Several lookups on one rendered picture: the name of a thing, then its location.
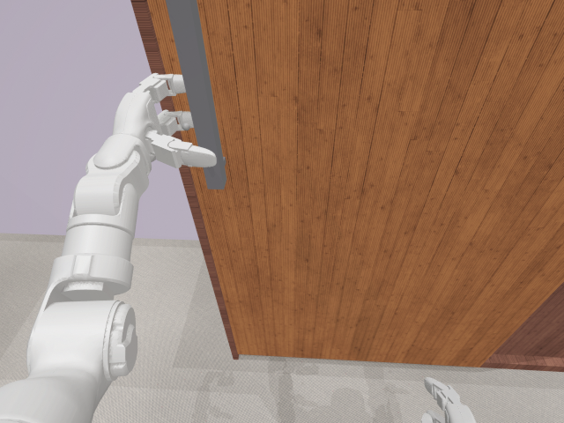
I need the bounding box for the handle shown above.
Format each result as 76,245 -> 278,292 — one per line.
166,0 -> 226,189

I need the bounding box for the robot left hand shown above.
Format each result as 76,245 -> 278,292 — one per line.
112,73 -> 217,168

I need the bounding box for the robot right hand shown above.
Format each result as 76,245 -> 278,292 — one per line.
420,377 -> 477,423

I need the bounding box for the wardrobe door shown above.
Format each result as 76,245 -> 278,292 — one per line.
494,282 -> 564,358
147,0 -> 564,367

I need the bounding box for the left robot forearm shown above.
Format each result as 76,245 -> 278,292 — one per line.
26,134 -> 152,374

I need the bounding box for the left robot upper arm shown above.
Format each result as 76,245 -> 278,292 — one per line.
0,301 -> 137,423

